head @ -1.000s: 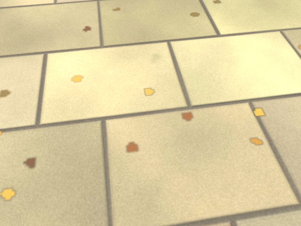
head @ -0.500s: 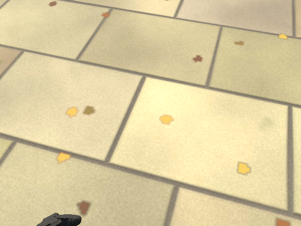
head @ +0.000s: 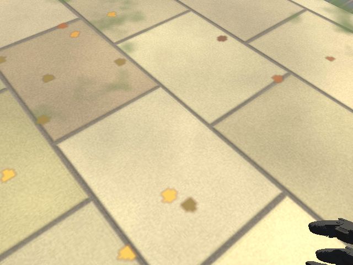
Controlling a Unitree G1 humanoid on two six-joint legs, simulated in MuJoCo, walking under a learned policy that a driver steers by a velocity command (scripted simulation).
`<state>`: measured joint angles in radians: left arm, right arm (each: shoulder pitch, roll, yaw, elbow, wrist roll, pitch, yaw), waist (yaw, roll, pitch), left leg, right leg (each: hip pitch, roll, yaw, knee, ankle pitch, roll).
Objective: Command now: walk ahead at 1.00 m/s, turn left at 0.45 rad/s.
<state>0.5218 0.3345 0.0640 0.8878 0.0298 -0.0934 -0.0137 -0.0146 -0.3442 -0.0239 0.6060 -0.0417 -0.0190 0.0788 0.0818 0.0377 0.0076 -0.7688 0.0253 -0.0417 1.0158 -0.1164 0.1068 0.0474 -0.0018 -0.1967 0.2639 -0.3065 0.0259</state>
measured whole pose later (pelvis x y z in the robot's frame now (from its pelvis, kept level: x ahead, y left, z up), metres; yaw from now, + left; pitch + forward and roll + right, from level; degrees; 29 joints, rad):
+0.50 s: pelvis +0.50 +0.03 -0.01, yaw +5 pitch +2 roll +1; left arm 0.04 0.29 0.00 0.65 0.02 -0.05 -0.06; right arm 0.51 -0.32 -0.05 0.93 0.00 -0.11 0.01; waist -0.08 -0.02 0.03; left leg 0.25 -0.11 -0.04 0.07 -0.34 0.10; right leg -0.71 -0.10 -0.06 0.59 0.10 -0.06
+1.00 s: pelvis +1.01 +0.04 -0.02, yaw -17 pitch +3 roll +0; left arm 0.48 0.35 0.10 0.84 0.00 -0.06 -0.02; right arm -0.03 -0.27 0.03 0.59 -0.05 -0.10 0.00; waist 0.12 -0.02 0.00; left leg -0.52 0.04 -0.06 0.56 -0.12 -0.03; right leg -0.02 0.11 0.26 0.67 -0.51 -0.09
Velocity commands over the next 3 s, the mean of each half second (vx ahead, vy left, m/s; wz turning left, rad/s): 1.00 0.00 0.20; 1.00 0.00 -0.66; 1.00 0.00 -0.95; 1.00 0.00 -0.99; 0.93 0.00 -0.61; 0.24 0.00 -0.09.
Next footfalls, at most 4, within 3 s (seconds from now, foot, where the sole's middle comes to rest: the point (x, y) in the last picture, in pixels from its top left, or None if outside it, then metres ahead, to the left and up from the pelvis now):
0.14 left None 0.33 0.08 -0.77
0.58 right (207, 187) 0.81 -0.04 -0.77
0.98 left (171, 114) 1.21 0.15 -0.77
1.42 right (239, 81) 1.50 -0.20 -0.77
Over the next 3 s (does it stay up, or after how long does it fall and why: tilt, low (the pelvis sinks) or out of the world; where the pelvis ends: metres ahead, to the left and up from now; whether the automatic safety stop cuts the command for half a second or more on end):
stays up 1.87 -1.07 0.00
